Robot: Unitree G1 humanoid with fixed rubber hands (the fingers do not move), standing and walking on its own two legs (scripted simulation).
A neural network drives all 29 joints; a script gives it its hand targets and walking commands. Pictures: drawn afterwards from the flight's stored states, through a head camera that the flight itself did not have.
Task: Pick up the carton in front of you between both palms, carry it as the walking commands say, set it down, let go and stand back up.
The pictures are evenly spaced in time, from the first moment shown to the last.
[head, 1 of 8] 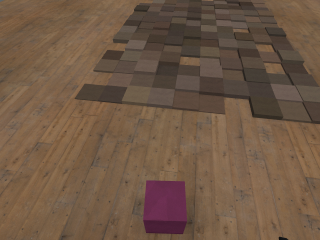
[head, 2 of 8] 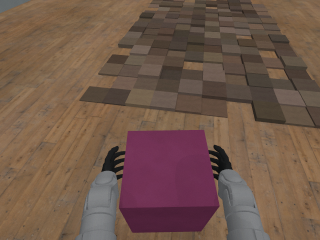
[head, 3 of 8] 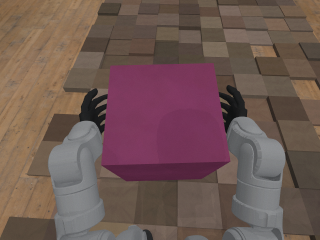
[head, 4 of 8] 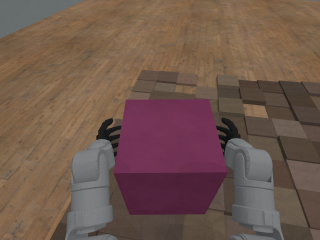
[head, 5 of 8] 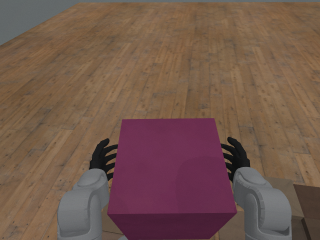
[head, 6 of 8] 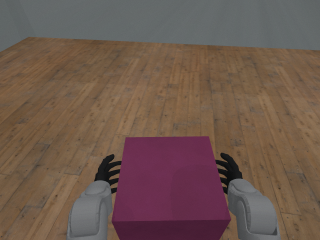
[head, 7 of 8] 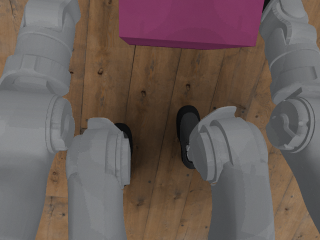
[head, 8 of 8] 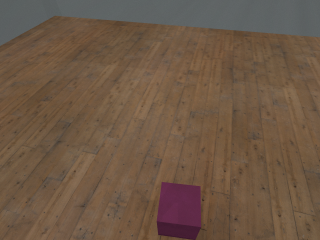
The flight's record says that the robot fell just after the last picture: no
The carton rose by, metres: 0.78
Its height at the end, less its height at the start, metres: +0.00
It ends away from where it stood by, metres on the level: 6.81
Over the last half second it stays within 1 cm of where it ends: yes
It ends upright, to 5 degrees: yes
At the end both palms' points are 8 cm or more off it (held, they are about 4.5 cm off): yes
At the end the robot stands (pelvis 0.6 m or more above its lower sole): yes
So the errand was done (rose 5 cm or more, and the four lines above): yes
